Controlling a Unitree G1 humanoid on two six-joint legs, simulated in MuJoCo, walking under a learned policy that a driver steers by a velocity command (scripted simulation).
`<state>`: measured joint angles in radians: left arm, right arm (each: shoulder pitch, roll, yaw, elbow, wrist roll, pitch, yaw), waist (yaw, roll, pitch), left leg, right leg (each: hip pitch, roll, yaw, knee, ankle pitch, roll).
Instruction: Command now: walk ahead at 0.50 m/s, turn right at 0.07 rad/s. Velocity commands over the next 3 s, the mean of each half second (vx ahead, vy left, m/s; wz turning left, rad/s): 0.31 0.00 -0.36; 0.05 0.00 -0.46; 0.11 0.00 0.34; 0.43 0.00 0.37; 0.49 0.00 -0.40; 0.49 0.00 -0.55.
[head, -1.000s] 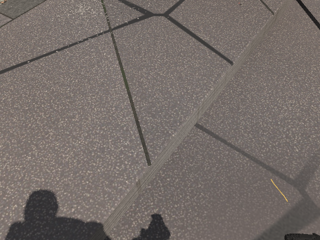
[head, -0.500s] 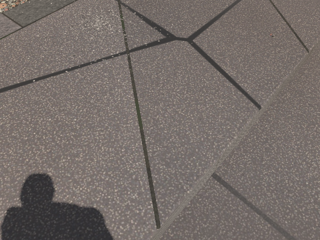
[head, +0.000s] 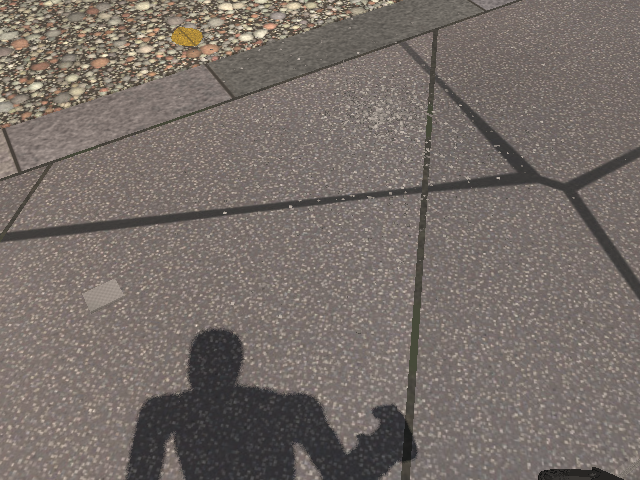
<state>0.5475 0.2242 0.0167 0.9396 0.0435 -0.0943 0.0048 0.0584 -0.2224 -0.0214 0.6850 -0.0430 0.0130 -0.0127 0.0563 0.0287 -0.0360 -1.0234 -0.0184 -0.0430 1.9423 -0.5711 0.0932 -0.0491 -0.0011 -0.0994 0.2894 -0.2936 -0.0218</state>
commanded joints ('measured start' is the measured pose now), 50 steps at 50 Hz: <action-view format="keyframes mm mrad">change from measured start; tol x32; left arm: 1 75 86 9 40 -11 -14 5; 50 -496 80 41 -347 -19 70 -1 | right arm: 1 -328 72 69 -246 8 -35 -2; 10 352 -270 -63 -45 -15 -56 -13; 50 108 -84 -27 36 47 3 -24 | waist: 1 -27 -53 171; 8 -269 -242 -208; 11 -161 159 -424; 15 -34 63 3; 50 -97 -137 -128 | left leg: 1 -486 88 84 8 -65 18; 8 779 -54 161 -900 252 51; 10 1066 448 -640 -1359 662 120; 16 484 313 -245 -1466 304 64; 33 1074 347 278 -1638 1220 107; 40 1096 298 323 -1396 1101 9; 43 380 -2 137 -644 -96 -159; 50 643 88 31 -1042 149 -164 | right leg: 1 82 -269 262 -175 -24 -161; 5 -284 -185 80 -352 631 -157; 8 -29 -204 62 230 1552 -88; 9 -141 -165 84 591 1190 -42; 10 -423 79 113 1002 -30 17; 19 -765 -45 314 1273 200 -90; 38 -549 -8 -31 312 4 4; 43 230 -393 671 142 877 -432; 50 -215 -170 177 66 616 -216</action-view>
